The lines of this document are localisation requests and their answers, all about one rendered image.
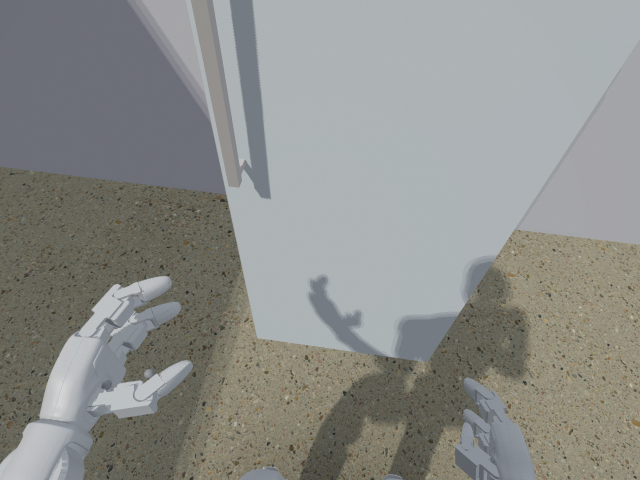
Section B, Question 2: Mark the fridge door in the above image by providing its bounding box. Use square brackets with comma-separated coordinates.
[186, 0, 640, 362]

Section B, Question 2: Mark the left robot forearm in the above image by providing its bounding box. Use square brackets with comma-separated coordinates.
[0, 419, 93, 480]

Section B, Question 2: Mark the handle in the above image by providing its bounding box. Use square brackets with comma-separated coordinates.
[191, 0, 246, 188]

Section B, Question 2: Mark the right robot hand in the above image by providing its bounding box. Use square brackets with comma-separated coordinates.
[455, 378, 536, 480]

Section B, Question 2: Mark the left robot hand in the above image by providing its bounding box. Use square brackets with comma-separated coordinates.
[39, 276, 193, 432]

